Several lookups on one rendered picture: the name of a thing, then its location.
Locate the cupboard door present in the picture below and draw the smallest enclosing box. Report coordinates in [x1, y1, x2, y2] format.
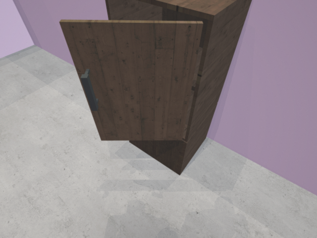
[59, 19, 203, 141]

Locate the handle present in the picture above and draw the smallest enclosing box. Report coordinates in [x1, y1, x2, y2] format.
[81, 69, 99, 111]

